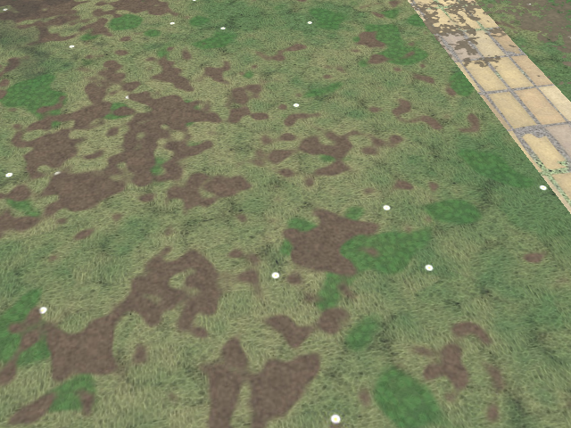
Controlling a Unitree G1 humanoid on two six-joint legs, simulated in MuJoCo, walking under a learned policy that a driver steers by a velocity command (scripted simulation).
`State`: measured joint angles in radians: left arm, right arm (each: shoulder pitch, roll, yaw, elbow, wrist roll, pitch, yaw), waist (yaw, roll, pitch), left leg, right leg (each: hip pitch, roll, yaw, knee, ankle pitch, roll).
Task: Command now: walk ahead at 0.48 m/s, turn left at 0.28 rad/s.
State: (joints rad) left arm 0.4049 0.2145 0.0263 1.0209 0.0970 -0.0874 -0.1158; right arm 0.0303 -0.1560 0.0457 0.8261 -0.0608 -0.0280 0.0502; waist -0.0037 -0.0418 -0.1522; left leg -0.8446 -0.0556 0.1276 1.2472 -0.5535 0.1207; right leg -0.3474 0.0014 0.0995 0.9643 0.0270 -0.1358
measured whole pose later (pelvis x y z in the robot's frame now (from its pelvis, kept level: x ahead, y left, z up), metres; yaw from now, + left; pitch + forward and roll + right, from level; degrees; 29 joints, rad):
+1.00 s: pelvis +0.48 +0.09 +0.09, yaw +26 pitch +3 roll -2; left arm 0.39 0.21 0.08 1.04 -0.01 -0.07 0.02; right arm -0.04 -0.21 -0.07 0.81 0.01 -0.06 0.02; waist 0.04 0.02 0.02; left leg -0.53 0.04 0.05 0.62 -0.13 0.07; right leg -0.08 -0.11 -0.18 0.69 -0.48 0.04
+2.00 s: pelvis +0.94 +0.27 +0.10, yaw +24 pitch +2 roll -2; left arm 0.32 0.22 0.06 1.02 -0.01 -0.06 0.02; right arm -0.01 -0.21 -0.06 0.86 -0.01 -0.08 0.01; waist 0.07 0.04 0.02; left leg -0.50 0.03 0.01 0.47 0.10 0.06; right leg -0.02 0.04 -0.05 0.39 -0.39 -0.02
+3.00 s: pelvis +1.18 +0.46 +0.12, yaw +25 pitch +2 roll +1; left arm 0.21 0.26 0.09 0.97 -0.02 -0.09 0.02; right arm 0.24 -0.22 -0.06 0.99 0.00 -0.08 0.02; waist -0.01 -0.04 0.00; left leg -0.19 -0.04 0.07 0.35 -0.19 0.06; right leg -0.61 -0.12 0.00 1.14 -0.25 -0.04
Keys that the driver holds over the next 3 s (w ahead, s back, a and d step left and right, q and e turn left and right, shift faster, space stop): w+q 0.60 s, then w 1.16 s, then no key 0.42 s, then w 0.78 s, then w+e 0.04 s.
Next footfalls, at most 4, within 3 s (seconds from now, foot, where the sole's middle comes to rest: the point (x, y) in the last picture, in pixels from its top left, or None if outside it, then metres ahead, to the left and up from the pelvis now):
0.42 right None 0.41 -0.11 -0.66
0.96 left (187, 400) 0.56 0.24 -0.66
1.48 right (247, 272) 0.91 0.13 -0.66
2.00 left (138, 230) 1.06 0.44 -0.66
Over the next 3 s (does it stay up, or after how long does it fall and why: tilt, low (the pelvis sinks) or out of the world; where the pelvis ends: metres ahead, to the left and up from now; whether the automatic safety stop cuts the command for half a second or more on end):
stays up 1.18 0.46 0.12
